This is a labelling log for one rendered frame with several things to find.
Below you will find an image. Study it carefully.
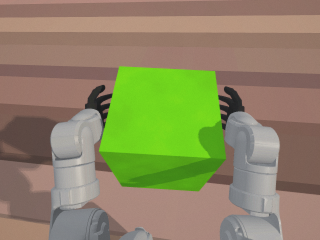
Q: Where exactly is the robot left hand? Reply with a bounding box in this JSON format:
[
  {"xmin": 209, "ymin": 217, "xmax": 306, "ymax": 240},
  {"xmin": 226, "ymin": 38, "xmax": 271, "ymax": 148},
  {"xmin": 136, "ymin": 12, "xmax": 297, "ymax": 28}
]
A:
[{"xmin": 85, "ymin": 85, "xmax": 113, "ymax": 128}]

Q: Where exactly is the carton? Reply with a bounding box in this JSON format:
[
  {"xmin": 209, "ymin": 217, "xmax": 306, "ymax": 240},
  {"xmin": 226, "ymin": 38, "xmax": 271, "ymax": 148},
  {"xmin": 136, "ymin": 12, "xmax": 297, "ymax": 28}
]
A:
[{"xmin": 99, "ymin": 66, "xmax": 226, "ymax": 192}]

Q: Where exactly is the robot left shin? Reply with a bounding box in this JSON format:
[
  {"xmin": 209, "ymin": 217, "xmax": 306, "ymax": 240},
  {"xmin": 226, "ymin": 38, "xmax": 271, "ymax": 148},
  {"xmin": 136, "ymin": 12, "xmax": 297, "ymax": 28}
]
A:
[{"xmin": 135, "ymin": 227, "xmax": 146, "ymax": 232}]

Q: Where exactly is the right robot forearm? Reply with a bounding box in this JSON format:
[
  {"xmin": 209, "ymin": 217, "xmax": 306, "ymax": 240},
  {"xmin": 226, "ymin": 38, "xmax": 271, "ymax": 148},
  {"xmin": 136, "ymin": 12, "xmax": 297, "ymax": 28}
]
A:
[{"xmin": 224, "ymin": 111, "xmax": 283, "ymax": 240}]

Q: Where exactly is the left robot forearm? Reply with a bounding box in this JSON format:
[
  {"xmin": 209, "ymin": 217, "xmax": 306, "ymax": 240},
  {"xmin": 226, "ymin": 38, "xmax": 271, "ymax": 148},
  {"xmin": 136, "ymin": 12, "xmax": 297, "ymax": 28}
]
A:
[{"xmin": 48, "ymin": 108, "xmax": 104, "ymax": 240}]

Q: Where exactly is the robot left upper arm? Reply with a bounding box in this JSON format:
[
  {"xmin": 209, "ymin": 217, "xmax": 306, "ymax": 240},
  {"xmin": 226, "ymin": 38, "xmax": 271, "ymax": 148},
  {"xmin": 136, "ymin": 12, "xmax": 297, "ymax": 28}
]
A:
[{"xmin": 49, "ymin": 208, "xmax": 110, "ymax": 240}]

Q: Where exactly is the robot right upper arm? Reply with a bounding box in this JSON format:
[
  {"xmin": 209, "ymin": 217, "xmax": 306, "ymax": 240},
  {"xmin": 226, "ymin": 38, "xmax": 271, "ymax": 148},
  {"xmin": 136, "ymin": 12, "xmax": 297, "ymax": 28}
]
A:
[{"xmin": 220, "ymin": 214, "xmax": 282, "ymax": 240}]

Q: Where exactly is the robot right hand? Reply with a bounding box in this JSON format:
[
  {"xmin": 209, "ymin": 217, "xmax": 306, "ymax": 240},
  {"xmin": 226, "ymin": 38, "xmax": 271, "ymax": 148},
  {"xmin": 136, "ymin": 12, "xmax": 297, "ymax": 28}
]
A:
[{"xmin": 218, "ymin": 86, "xmax": 245, "ymax": 130}]

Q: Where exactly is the robot left thigh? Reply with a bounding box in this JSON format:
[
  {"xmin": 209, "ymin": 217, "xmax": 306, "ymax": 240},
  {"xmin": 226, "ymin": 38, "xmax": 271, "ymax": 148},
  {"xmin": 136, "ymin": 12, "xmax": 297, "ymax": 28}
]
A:
[{"xmin": 119, "ymin": 230, "xmax": 153, "ymax": 240}]

